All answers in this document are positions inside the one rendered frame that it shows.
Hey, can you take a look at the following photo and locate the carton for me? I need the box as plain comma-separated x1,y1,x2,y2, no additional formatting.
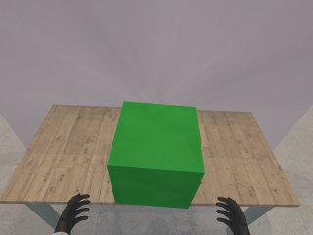
107,101,205,209

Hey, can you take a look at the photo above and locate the robot right hand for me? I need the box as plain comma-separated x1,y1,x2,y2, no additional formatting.
216,197,250,235

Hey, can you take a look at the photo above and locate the table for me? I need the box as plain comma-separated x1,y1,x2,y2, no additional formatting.
0,104,301,235

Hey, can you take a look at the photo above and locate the robot left hand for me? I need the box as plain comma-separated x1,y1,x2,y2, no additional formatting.
54,193,91,235

